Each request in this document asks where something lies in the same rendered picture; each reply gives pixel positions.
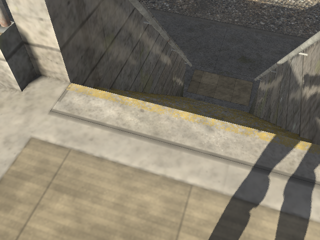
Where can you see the stairs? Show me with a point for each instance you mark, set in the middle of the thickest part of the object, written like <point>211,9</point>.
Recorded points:
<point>209,110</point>

